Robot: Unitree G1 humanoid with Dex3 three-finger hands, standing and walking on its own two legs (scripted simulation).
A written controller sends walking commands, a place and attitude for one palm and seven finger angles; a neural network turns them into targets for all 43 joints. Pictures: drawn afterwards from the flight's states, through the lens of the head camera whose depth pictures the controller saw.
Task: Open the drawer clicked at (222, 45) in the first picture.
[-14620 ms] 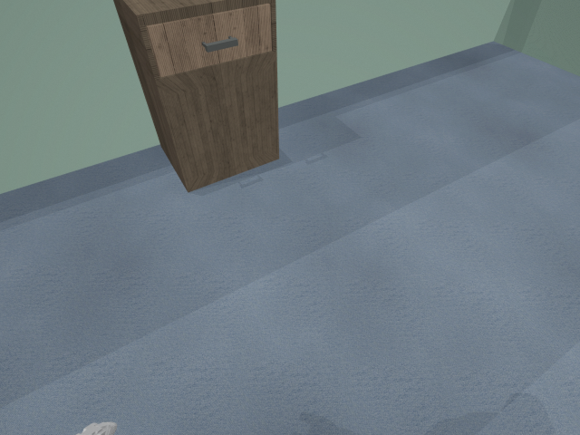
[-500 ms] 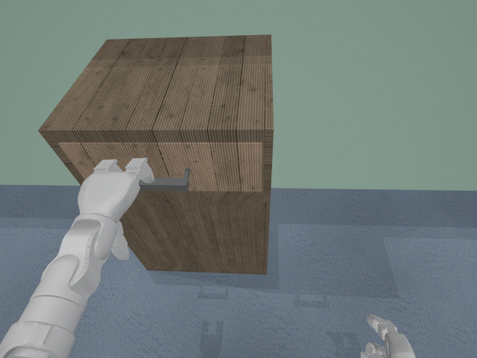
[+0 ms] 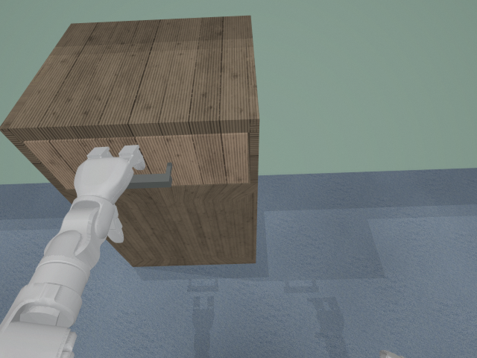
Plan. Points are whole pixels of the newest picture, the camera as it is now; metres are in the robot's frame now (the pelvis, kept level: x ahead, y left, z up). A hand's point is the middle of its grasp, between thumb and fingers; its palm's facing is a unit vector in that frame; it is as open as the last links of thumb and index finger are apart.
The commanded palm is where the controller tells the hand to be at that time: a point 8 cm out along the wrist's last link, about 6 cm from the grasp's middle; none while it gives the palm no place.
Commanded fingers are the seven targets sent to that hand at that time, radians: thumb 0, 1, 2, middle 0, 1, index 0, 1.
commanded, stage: move the hooked fingers above the handle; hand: left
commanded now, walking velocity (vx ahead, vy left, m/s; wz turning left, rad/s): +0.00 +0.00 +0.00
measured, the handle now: (144, 174) +0.50 +0.26 -0.06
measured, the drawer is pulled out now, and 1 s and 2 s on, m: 0.00 0.00 0.00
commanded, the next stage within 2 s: lower the fingers behind the handle in 1.32 s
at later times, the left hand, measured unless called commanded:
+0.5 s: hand (127, 181) +0.43 +0.25 +0.01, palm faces -0.05 -0.01 -1.00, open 13.8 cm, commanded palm +0.42 +0.25 +0.06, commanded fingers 0.00 -0.50 0.30 -0.30 -1.20 -0.30 -1.20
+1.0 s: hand (133, 178) +0.45 +0.25 +0.00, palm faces -0.05 -0.02 -1.00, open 13.8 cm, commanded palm +0.43 +0.25 +0.05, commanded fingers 0.00 -0.50 0.30 -0.30 -1.20 -0.30 -1.20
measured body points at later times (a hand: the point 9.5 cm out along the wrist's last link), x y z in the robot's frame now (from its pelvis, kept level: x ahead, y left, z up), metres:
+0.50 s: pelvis -0.01 +0.01 -0.01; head +0.07 +0.01 +0.43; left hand +0.43 +0.25 +0.06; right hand +0.04 -0.26 -0.14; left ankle -0.02 +0.10 -0.72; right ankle -0.01 -0.10 -0.72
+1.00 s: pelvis -0.01 +0.02 -0.02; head +0.08 +0.01 +0.42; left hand +0.44 +0.25 +0.05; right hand +0.00 -0.26 -0.15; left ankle -0.02 +0.10 -0.72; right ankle -0.01 -0.10 -0.72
